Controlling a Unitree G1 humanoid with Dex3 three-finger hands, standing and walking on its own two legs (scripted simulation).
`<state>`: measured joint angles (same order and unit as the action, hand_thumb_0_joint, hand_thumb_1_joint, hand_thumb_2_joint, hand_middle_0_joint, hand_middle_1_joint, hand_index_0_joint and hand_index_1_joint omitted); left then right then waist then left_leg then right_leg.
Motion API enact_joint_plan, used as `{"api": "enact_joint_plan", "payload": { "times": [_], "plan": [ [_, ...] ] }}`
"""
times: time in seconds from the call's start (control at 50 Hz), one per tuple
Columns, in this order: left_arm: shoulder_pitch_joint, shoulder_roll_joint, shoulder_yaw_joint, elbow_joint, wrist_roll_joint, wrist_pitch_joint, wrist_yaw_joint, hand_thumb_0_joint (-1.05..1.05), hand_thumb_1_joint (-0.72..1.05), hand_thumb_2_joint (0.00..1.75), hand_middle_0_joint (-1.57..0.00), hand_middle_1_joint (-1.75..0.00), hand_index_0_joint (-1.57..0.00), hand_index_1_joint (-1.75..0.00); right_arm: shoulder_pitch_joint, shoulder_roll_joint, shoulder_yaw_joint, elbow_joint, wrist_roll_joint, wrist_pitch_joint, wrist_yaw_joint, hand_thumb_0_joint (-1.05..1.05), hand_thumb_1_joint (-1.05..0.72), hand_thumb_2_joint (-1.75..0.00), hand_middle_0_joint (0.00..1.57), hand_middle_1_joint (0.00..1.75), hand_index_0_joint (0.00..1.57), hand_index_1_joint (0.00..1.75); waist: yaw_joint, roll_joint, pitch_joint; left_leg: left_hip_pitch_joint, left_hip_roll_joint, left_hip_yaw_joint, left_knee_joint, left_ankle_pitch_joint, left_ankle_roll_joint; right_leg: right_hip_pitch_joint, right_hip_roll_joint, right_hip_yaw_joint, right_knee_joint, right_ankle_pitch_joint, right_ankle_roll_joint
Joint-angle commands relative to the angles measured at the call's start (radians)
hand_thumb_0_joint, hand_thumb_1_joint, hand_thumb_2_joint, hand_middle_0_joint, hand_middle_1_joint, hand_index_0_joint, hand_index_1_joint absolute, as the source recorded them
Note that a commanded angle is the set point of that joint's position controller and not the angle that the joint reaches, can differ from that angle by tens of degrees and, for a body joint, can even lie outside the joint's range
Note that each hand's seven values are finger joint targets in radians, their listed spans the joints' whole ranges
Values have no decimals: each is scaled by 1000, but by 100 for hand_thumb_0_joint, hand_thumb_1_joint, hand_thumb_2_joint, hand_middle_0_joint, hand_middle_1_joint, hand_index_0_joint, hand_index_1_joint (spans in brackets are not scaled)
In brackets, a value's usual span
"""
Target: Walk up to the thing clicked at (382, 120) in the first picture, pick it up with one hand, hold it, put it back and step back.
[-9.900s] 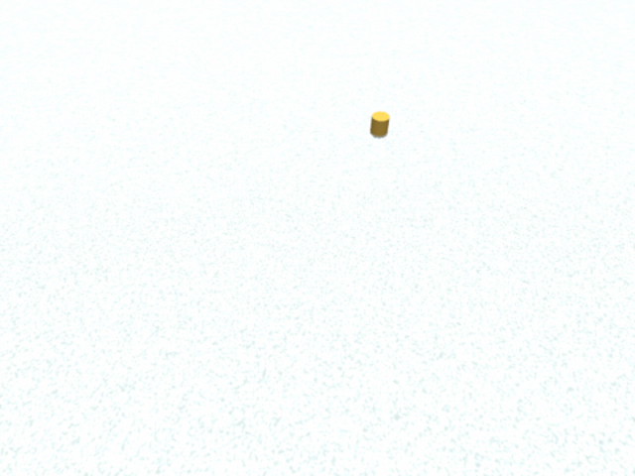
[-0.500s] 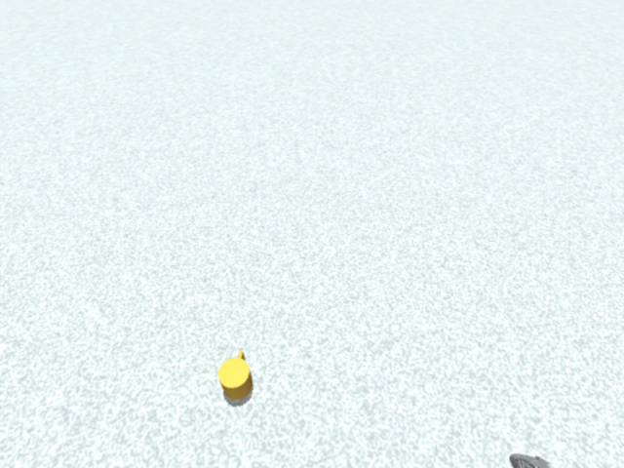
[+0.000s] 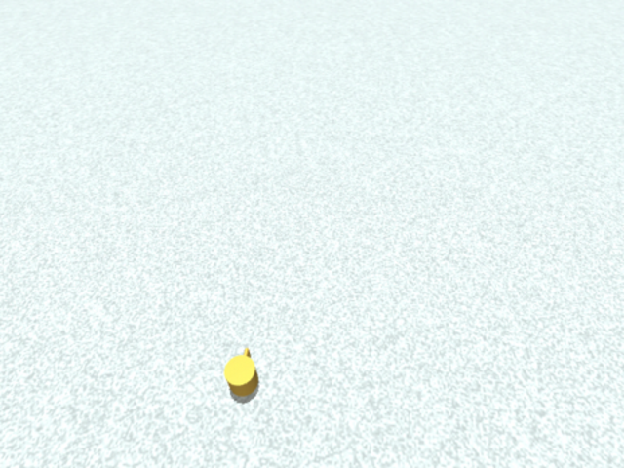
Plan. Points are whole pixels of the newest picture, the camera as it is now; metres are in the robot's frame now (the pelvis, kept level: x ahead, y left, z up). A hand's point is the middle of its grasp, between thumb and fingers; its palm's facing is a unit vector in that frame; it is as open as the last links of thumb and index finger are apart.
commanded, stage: walk up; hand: left
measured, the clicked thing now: (243, 370) +0.54 +0.23 -0.73
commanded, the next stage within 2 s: none
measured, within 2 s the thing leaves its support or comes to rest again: neither
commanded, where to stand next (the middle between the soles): +0.11 +0.01 m, yaw -3 degrees
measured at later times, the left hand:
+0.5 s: hand out of the picture +0.09 +0.26 -0.15, palm faces -0.01 -0.94 -0.35, open 7.3 cm
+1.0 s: hand out of the picture +0.10 +0.34 -0.20, palm faces -0.11 -0.93 -0.34, open 7.3 cm
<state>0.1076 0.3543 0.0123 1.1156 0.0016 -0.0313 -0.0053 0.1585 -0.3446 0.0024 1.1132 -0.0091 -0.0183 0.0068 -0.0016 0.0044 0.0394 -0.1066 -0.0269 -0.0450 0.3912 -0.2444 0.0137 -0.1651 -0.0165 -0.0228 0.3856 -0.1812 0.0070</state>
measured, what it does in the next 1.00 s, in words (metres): steps on the spot: left foot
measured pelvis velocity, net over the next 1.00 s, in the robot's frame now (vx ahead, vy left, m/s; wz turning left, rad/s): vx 0.02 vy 0.05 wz -0.07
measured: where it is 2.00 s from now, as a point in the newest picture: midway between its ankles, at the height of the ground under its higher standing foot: outside the picture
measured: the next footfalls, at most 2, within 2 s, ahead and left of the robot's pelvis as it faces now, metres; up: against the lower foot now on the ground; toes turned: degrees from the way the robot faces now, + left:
left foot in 0.70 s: +0.15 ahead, +0.19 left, +0.00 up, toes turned +2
right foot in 1.20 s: -0.01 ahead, -0.17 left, +0.00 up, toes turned -7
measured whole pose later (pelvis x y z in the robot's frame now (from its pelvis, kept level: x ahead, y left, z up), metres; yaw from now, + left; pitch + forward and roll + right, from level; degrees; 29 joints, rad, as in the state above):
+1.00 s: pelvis +0.02 +0.05 -0.03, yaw -4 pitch -2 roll +0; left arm 0.20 0.49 0.11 0.84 0.05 0.12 -0.05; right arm 0.18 -0.38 -0.08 0.87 -0.02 -0.05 -0.08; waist 0.03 -0.13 0.18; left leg -0.41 0.07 0.07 0.66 -0.22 -0.01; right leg -0.49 0.04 0.20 1.31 -0.46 0.01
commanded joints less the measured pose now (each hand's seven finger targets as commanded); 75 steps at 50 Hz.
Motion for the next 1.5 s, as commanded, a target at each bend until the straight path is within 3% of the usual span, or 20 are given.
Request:
{"api": "enact_joint_plan", "payload": {
  "times": [0.0, 0.4, 0.44, 0.48, 0.54, 0.62, 0.66, 0.68, 0.7, 0.72, 0.76, 0.82, 1.0, 1.1, 1.18, 1.2, 1.22, 1.24, 1.32, 1.48],
  "plan": [
    [-60, 207, 34, -55, -1, -15, 13, 0, 90, 90, -20, -30, -20, -30, -65, -224, -47, -60, 1, -21, -15, 0, -90, -90, 20, 30, 20, 30, 14, 10, -66, -63, 137, -88, -86, 230, 31, 104, -104, 86, -38, 172, -34],
    [-94, 199, 31, -29, 8, -16, 16, 0, 90, 90, -20, -30, -20, -30, -106, -213, -54, -48, 0, -14, -12, 0, -90, -90, 20, 30, 20, 30, 2, 5, -73, -22, 130, -73, -122, 186, 21, 115, -110, 96, -77, 172, -23],
    [58, 281, 68, -31, 28, -31, 14, 0, 90, 90, -20, -30, -20, -30, -75, -270, -95, -99, -22, -2, 13, 0, -90, -90, 20, 30, 20, 30, 40, 13, -86, -169, 69, -36, 25, -263, 66, 183, -130, 164, -54, -325, -96],
    [129, 346, 102, -26, 41, -34, 17, 0, 90, 90, -20, -30, -20, -30, -103, -229, -90, -134, -30, 6, 29, 0, -90, -90, 20, 30, 20, 30, 79, -148, 21, -413, 16, 27, 269, -294, 46, 215, -297, 417, -230, -587, -192],
    [103, 326, 108, -99, 42, -53, 22, 0, 90, 90, -20, -30, -20, -30, -82, -246, -101, -166, -40, 3, 43, 0, -90, -90, 20, 30, 20, 30, 69, -109, 106, -504, 119, -52, 401, -216, 29, 168, -397, 475, -243, -396, -275],
    [-51, 253, 73, -156, 32, -34, 7, 0, 90, 90, -20, -30, -20, -30, 3, -190, -91, -134, -14, -25, 38, 0, -90, -90, 20, 30, 20, 30, -21, -167, 35, -146, 93, 18, 166, -145, -6, -43, -225, 135, -95, 124, -170],
    [-86, 236, 80, -202, 11, 20, -2, 0, 90, 90, -20, -30, -20, -30, 143, -258, -122, -83, -5, -34, -8, 0, -90, -90, 20, 30, 20, 30, -86, -131, 23, 5, 60, 60, 23, 321, -17, -157, -64, -26, 213, 268, -59],
    [-80, 228, 86, -262, 16, 49, -10, 0, 90, 90, -20, -30, -20, -30, 218, -341, -146, -82, -7, -23, -42, 0, -90, -90, 20, 30, 20, 30, -105, -26, 35, 33, 152, -55, 45, 590, 27, -273, 26, -27, 396, 77, -11],
    [-44, 196, 81, -274, 14, 75, -1, 0, 90, 90, -20, -30, -20, -30, 235, -387, -152, -94, -14, -22, -61, 0, -90, -90, 20, 30, 20, 30, -99, 151, -13, 20, 305, -245, -5, 713, 98, -336, 78, 83, 553, -453, -14],
    [73, 226, 93, -256, 12, 110, 7, 0, 90, 90, -20, -30, -20, -30, 150, -414, -162, -142, -16, -16, -74, 0, -90, -90, 20, 30, 20, 30, -42, 73, -71, -92, 434, -360, -44, 506, 188, -249, 54, 174, 695, -460, -3],
    [166, 257, 97, -239, 10, 144, 2, 0, 90, 90, -20, -30, -20, -30, 22, -414, -170, -208, -6, -7, -85, 0, -90, -90, 20, 30, 20, 30, 2, 87, -51, -180, 469, -385, -74, 287, 253, -236, 32, 209, 883, -392, -19],
    [200, 280, 125, -245, 22, 140, -22, 0, 90, 90, -20, -30, -20, -30, 46, -359, -166, -240, -6, -17, -98, 0, -90, -90, 20, 30, 20, 30, 19, 83, -94, -97, 339, -179, 39, 321, 155, -336, 26, 258, 958, -285, -18],
    [115, 288, 146, -396, 53, 137, -55, 0, 90, 90, -20, -30, -20, -30, 212, -410, -193, -292, -9, -54, -122, 0, -90, -90, 20, 30, 20, 30, -19, 133, -97, 56, 412, -199, 141, 374, 235, -495, -20, 270, 840, -331, 11],
    [178, 279, 153, -358, 31, 129, -73, 0, 90, 90, -20, -30, -20, -30, 72, -441, -184, -358, -29, -48, -96, 0, -90, -90, 20, 30, 20, 30, 20, 283, -33, -323, 381, -113, 49, -107, 223, -238, -67, 97, 624, -337, -5],
    [441, 283, 181, -225, 20, 108, -68, 0, 90, 90, -20, -30, -20, -30, -48, -364, -152, -395, -53, -1, -74, 0, -90, -90, 20, 30, 20, 30, 143, 112, -73, -647, 223, 34, 299, -557, 96, 99, 0, -9, 321, -290, -24],
    [440, 337, 194, -232, 35, 100, -56, 0, 90, 90, -20, -30, -20, -30, -20, -274, -123, -402, -40, 12, -73, 0, -90, -90, 20, 30, 20, 30, 156, -180, 6, -734, 98, 151, 581, -572, 49, -29, -115, 238, 83, -586, -61],
    [285, 413, 190, -322, 57, 83, -43, 0, 90, 90, -20, -30, -20, -30, 11, -224, -106, -395, -20, 18, -78, 0, -90, -90, 20, 30, 20, 30, 114, -327, 102, -732, -18, 4, 807, -432, -3, -308, -281, 685, -167, -892, -107],
    [98, 489, 191, -377, 57, 73, -25, 0, 90, 90, -20, -30, -20, -30, -6, -314, -142, -383, -21, 14, -90, 0, -90, -90, 20, 30, 20, 30, 55, -220, 140, -630, 16, -149, 847, -329, -7, -430, -369, 808, -285, -954, -192],
    [110, 400, 177, -313, 43, -2, 16, 0, 90, 90, -20, -30, -20, -30, 192, -310, -141, -266, 3, 31, -25, 0, -90, -90, 20, 30, 20, 30, -17, -115, 25, -621, 6, -140, 833, -90, -6, -113, -222, 436, -92, -662, -69],
    [275, 318, 156, -279, 19, -75, 40, 0, 90, 90, -20, -30, -20, -30, 143, -296, -146, -317, -34, 28, 52, 0, -90, -90, 20, 30, 20, 30, 39, -175, 110, -647, 5, -169, 701, -26, -37, 30, -259, 292, -100, -380, -149]
  ]
}}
